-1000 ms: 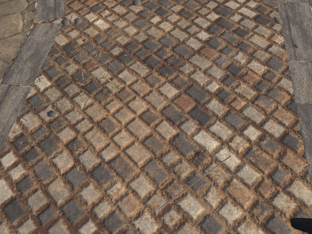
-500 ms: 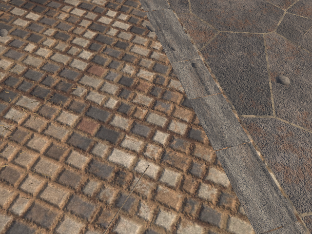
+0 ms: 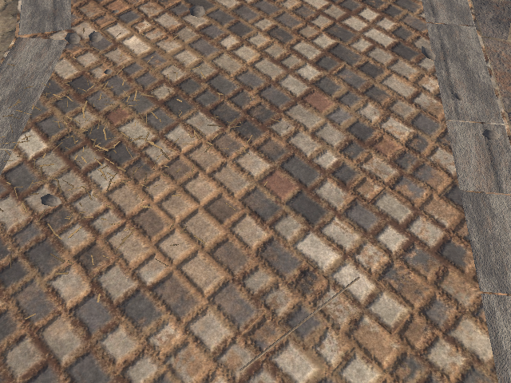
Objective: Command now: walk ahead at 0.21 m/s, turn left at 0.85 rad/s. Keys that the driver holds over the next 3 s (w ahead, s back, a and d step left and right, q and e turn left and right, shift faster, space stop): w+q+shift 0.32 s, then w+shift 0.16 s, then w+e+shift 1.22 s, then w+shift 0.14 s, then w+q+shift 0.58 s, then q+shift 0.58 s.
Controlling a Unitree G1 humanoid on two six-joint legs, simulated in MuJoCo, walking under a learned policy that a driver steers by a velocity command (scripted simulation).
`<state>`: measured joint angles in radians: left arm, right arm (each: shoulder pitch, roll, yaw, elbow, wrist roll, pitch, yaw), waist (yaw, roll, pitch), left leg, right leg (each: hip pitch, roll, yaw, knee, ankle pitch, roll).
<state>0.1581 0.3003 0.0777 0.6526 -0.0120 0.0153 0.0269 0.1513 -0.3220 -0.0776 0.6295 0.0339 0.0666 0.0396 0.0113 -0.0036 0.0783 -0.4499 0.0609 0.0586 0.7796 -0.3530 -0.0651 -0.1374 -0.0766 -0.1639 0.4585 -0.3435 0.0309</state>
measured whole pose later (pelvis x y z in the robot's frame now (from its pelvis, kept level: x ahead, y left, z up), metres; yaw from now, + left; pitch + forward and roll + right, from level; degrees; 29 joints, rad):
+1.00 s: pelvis +0.65 +0.25 -0.02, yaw +7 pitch +1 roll +1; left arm 0.49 0.29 0.05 0.76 -0.06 -0.05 0.01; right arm 0.05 -0.27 -0.01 0.58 0.01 -0.13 0.01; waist 0.08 -0.04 0.02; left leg -0.47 0.01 -0.04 0.68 -0.23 -0.04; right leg -0.19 0.03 0.19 1.09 -0.48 -0.03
